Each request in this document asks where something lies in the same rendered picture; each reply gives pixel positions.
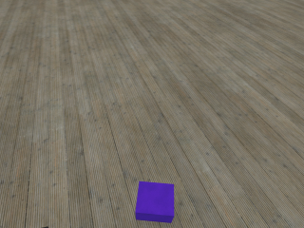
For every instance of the carton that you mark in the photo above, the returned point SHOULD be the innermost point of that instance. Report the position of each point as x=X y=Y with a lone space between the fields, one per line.
x=155 y=202

